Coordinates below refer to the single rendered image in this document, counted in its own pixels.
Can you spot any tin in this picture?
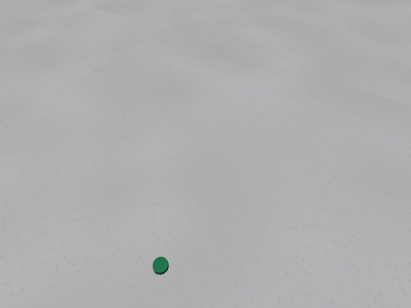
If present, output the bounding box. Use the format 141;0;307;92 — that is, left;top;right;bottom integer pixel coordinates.
153;257;169;275

